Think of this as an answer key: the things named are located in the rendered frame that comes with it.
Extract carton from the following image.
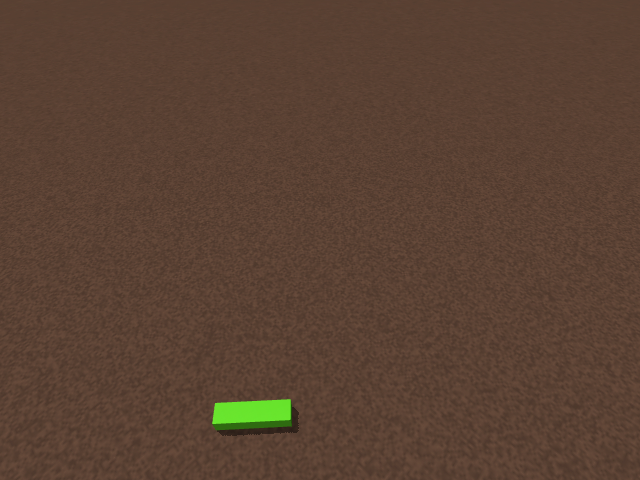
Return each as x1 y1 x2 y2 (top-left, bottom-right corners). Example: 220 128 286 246
212 399 292 430

